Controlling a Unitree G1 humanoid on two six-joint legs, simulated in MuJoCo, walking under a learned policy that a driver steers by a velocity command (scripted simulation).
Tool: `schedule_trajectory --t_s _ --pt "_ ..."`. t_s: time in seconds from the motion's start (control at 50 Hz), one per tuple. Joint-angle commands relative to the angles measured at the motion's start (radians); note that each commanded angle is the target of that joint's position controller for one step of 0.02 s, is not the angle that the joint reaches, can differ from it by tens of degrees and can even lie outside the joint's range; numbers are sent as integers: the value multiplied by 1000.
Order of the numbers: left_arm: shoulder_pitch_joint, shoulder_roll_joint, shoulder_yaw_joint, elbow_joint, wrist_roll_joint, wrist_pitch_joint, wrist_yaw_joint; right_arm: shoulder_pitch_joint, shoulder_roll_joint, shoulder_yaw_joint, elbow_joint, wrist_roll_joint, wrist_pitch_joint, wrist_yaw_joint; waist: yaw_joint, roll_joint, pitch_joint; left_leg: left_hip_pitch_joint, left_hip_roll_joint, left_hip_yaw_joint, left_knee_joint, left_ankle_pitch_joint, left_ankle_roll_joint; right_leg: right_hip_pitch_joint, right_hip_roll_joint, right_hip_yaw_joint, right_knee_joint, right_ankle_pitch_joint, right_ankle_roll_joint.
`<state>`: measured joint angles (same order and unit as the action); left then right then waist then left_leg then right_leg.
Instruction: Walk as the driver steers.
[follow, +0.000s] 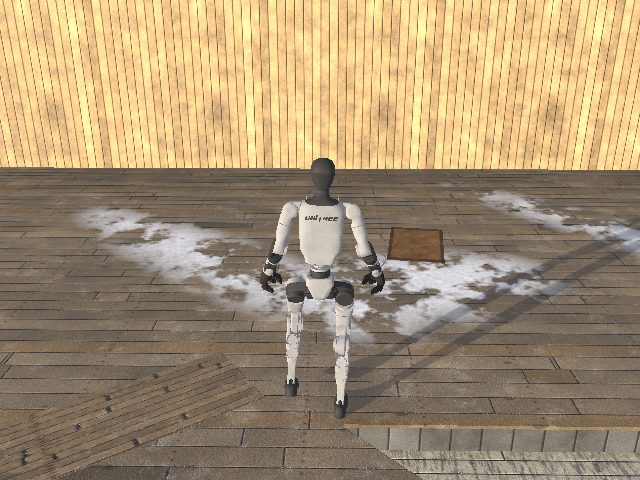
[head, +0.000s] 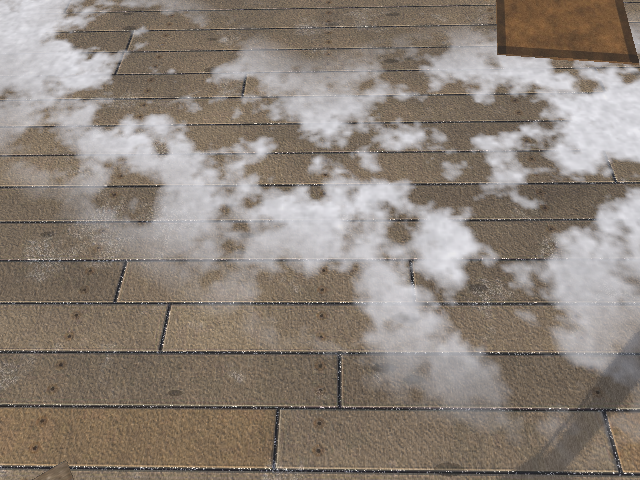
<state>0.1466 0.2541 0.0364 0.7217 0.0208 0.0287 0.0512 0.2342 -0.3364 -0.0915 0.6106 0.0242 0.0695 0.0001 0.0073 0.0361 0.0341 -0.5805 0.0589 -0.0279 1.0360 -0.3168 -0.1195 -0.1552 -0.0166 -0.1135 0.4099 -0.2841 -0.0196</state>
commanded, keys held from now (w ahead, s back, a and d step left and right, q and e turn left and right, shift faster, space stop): shift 0.16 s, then e+shift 0.56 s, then shift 0.20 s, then q+shift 0.08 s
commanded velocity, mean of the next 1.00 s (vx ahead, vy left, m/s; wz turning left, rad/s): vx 0.00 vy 0.00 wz -0.31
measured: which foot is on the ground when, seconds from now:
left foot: up 0.00-0.14, down 0.16-0.64, up 0.66-1.00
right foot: down 0.00-0.16, up 0.18-0.62, down 0.64-1.00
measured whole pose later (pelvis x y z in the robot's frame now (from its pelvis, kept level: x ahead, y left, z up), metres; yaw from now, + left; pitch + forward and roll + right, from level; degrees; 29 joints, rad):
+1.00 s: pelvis +0.03 -0.01 +0.00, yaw -23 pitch +1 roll +2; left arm 0.14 0.26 0.03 0.62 0.02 0.02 0.03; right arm 0.13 -0.31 -0.09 0.76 0.00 0.02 -0.02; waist -0.02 0.05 0.03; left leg -0.50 0.04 -0.04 0.91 -0.26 -0.09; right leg -0.21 0.07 0.07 0.41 -0.22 -0.08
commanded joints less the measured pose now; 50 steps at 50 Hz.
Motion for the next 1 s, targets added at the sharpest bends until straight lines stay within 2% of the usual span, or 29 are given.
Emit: schedule_trajectory --t_s 0.02,0.1,0.14,0.16,0.18,0.2,0.22,0.24,0.26,0.28,0.3,0.32,0.38,0.48,0.54,0.6,0.62,0.64,0.66,0.68,0.7,0.72,0.74,0.76,0.78,0.82,0.92,0.98,1.0 --pt "42 228 65 -34 -10 1 -12 -112 -13 18 -138 -7 -24 15 58 -156 -60 -35 6 50 -138 -44 13 137 -276 138 -59 633 -215" --pt "22 242 74 -15 -48 -14 -40 -86 -36 9 -131 -8 -15 12 28 -194 -78 124 -43 85 -354 -45 72 121 -290 124 3 658 -191" --pt "10 220 67 4 -72 -25 -43 -20 -51 -3 -104 -11 -18 11 -27 -172 -107 313 -76 92 -630 170 136 76 -247 80 116 587 -125" --pt "59 177 52 23 -55 -37 -44 23 -108 -20 -94 -15 -20 2 -37 -81 -163 521 -31 12 -680 404 169 -42 -189 17 245 468 -53" --pt "57 81 8 -24 16 -51 -54 49 -200 -29 -117 -42 -23 -15 -23 220 -266 811 267 -325 -584 968 291 -352 -95 -20 513 -152 46" --pt "60 98 15 6 -4 -47 -58 16 -81 10 -112 -58 -40 -12 -47 175 -359 698 399 -353 -591 979 468 -362 -72 110 629 -411 84" --pt "38 150 29 22 -37 -35 -59 -3 -7 35 -92 -61 -58 2 -59 89 -301 619 317 -249 -619 837 448 -329 -96 162 643 -399 91" --pt "29 134 29 23 -57 -25 -56 -51 3 37 -65 -59 -69 5 -28 97 -212 573 241 -168 -625 710 383 -352 -94 170 614 -372 89" --pt "32 139 32 42 -54 -12 -42 -96 -24 28 -60 -55 -74 3 -22 85 -160 527 215 -125 -644 636 346 -356 -86 173 591 -320 96" --pt "52 175 47 49 -42 2 -30 -129 -60 15 -56 -50 -78 -3 -10 110 -122 458 214 -89 -661 661 347 -325 -66 165 614 -256 109" --pt "79 194 57 52 -44 10 -25 -138 -90 3 -51 -51 -75 -13 3 122 -107 424 214 -67 -675 665 356 -314 -42 145 655 -226 120" --pt "100 198 63 51 -47 16 -20 -141 -94 -1 -47 -51 -70 -22 6 120 -107 424 228 -57 -691 624 365 -329 -32 135 695 -211 127" --pt "88 156 62 24 -52 36 -12 -156 -42 9 -30 -51 -60 -44 -3 102 -65 417 249 -16 -741 393 358 -399 -61 128 700 -142 135" --pt "51 108 51 -52 -36 37 -39 -176 -63 -7 4 -48 -60 -52 -14 91 -68 428 276 57 -752 308 350 -346 -99 88 521 -96 107" --pt "59 119 59 -88 -38 42 -61 -179 -93 -23 20 -31 -61 -38 -7 89 -86 457 311 83 -715 385 336 -292 -93 52 428 -109 69" --pt "100 122 72 -105 -43 55 -74 -201 -108 -34 32 -4 -61 -24 28 77 -99 459 313 138 -615 390 268 -192 -59 4 256 -39 13" --pt "138 133 83 -99 -41 54 -69 -181 -91 -33 50 4 -59 -20 45 42 -102 418 277 181 -526 321 215 -109 -29 5 157 52 -20" --pt "205 204 112 -86 -40 48 -52 -130 -54 -26 71 -8 -57 -12 56 -115 -101 295 183 249 -317 166 137 31 -53 125 34 307 -80" --pt "239 362 148 -108 -36 35 -34 -193 5 -4 4 -57 -59 -11 43 -437 -74 -86 6 270 32 -338 25 212 -296 549 3 746 -247" --pt "250 336 133 -136 8 -2 -48 -284 -18 -7 -28 -56 -66 -20 94 -306 -204 -153 -63 19 214 -412 29 189 -370 710 -57 608 -383" --pt "207 308 123 -140 6 -29 -56 -301 -52 -17 -27 -30 -70 -24 77 -187 -176 -183 -46 -37 251 -334 59 176 -340 634 -86 473 -350" --pt "154 286 118 -144 -19 -41 -48 -291 -52 -20 -19 -21 -76 -31 43 -129 -133 -196 -32 -63 219 -225 82 149 -289 576 -89 374 -291" --pt "85 239 100 -156 -41 -36 -37 -261 -72 -26 6 -27 -74 -39 12 -86 -114 -202 -10 -65 186 -141 85 134 -268 510 -75 372 -242" --pt "39 207 85 -172 -45 -29 -26 -229 -81 -30 21 -33 -72 -41 -9 -107 -122 -149 -8 -59 171 -81 80 93 -239 457 -70 419 -220" --pt "31 190 74 -182 -35 -25 -18 -202 -76 -30 36 -34 -70 -37 -15 -126 -142 -104 -21 -46 186 -39 72 79 -219 421 -65 492 -212" --pt "45 185 65 -180 -19 -25 -15 -169 -57 -24 58 -24 -66 -31 -13 -116 -168 -56 -35 -33 168 6 55 82 -198 375 -59 563 -210" --pt "51 185 52 -165 -13 -17 -14 -176 -45 -14 61 -19 -56 -30 10 -152 -117 -36 -29 -28 2 37 24 87 -180 372 -73 471 -207" --pt "-8 98 15 -146 7 -23 -21 -137 -10 5 94 -22 -58 -17 5 -162 -112 112 21 -20 -195 73 22 29 -159 300 -85 382 -184" --pt "-5 100 13 -130 15 -26 -27 -140 -7 9 96 -21 -59 -12 15 -173 -96 165 25 -5 -245 67 25 -1 -159 285 -94 361 -185"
